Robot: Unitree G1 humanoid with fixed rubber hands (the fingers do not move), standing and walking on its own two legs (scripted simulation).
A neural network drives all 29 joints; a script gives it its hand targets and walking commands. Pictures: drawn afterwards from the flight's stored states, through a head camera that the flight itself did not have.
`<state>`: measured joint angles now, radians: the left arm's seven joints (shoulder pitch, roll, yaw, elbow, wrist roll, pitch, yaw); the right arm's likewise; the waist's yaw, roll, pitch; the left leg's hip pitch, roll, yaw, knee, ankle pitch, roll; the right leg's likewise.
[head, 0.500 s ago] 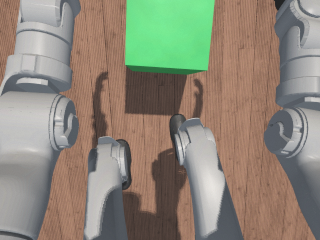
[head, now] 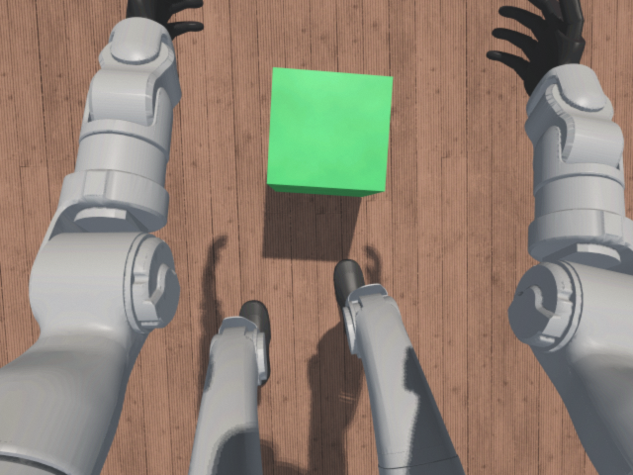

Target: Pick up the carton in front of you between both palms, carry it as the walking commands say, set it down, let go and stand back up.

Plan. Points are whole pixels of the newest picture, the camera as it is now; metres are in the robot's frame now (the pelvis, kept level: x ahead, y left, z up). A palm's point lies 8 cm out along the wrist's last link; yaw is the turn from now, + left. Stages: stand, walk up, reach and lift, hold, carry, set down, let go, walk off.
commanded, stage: let go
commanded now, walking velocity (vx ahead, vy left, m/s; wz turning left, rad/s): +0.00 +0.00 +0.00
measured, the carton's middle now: (325, 143) +0.51 -0.11 -0.51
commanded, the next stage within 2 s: stand in 1.40 s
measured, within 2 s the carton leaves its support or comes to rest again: neither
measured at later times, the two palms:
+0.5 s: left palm (66, 222) +0.40 +0.14 +0.00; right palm out of the picture +0.32 -0.29 +0.01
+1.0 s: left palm out of the picture +0.28 +0.24 +0.07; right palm out of the picture +0.24 -0.22 +0.08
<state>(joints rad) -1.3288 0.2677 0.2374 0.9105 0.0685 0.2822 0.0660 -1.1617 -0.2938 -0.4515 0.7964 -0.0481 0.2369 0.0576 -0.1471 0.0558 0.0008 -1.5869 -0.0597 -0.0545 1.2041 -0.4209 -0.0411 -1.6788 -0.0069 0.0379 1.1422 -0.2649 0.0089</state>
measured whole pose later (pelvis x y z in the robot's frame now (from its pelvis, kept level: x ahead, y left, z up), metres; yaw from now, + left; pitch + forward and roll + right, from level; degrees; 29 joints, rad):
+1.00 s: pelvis +0.10 +0.02 +0.14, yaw -4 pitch +0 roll -1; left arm 0.21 0.20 0.05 0.45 0.02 0.05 -0.04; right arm 0.22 -0.22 -0.04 0.43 0.00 0.07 0.08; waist -0.01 0.02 0.07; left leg -0.12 -0.01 -0.05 0.44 -0.33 0.01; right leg -0.22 0.00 0.05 0.41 -0.19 0.03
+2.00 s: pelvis +0.11 -0.01 +0.14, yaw -1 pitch +0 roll +0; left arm 0.15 0.31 0.05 0.80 0.04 0.00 0.01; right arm 0.21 -0.36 -0.02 0.71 -0.03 0.01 -0.03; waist 0.01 0.04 0.02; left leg -0.13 0.01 -0.10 0.51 -0.38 -0.03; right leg -0.24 0.02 -0.01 0.55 -0.30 -0.02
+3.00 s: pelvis +0.08 -0.01 +0.15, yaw -2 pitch -2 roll +0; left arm 0.10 0.37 0.03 1.03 0.02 0.00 0.00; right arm 0.18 -0.39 0.00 0.94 -0.02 -0.01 -0.02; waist 0.01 0.02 0.03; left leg -0.06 0.00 -0.07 0.38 -0.27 -0.02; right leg -0.19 0.02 0.02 0.41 -0.18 -0.01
